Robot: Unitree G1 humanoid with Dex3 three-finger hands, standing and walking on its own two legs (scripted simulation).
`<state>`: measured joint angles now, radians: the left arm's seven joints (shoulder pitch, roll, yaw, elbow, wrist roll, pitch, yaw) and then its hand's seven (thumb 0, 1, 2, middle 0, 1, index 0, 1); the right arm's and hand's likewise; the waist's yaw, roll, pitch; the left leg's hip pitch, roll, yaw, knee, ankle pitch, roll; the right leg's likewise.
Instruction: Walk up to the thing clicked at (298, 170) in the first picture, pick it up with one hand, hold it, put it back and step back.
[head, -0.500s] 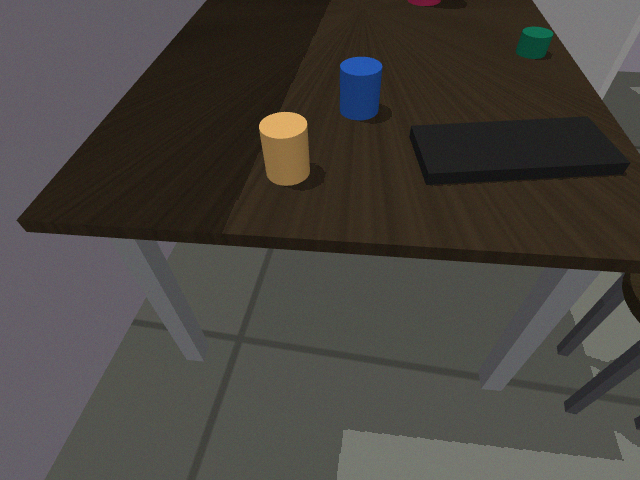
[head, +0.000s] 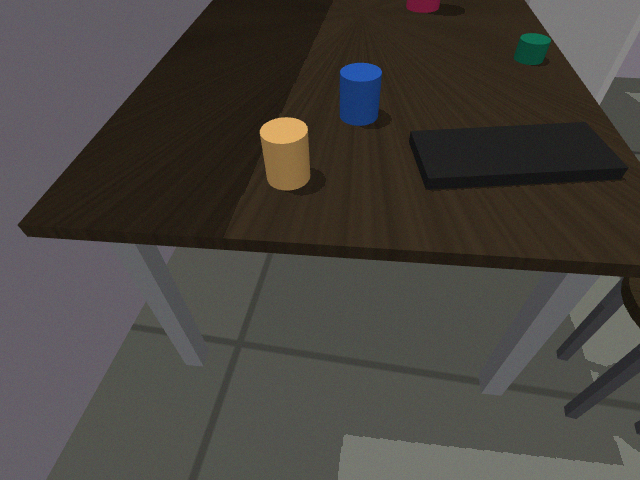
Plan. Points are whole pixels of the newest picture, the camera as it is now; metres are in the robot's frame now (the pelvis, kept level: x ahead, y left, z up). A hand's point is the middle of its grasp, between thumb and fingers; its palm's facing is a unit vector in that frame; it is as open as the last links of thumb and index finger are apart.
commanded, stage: stand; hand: left
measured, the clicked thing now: (282, 149) +0.70 +0.08 +0.03
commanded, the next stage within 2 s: walk up in 0.62 s
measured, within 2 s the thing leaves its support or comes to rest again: neither
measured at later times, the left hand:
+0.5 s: hand out of the picture +0.08 +0.25 -0.15, palm faces -0.02 -0.94 -0.35, open 7.3 cm
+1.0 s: hand out of the picture +0.13 +0.20 -0.16, palm faces -0.09 -0.92 -0.39, open 7.3 cm
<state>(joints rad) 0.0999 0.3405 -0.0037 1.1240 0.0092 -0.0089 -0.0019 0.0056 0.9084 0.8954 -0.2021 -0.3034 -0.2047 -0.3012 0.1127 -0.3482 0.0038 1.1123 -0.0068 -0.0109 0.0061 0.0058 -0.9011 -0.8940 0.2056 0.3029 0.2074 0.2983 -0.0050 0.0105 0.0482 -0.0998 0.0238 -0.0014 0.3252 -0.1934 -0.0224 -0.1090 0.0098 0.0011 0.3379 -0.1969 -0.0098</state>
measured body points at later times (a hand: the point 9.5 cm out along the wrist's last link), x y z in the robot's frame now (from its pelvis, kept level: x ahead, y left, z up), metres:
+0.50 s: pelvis +0.00 +0.00 +0.00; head +0.01 +0.00 +0.45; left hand +0.08 +0.30 -0.13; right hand +0.08 -0.30 -0.14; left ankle -0.01 +0.13 -0.75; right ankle -0.01 -0.11 -0.75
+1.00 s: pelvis +0.06 -0.08 -0.03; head +0.07 -0.10 +0.42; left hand +0.13 +0.25 -0.14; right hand +0.07 -0.44 -0.15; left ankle +0.00 +0.09 -0.70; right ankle +0.10 -0.21 -0.75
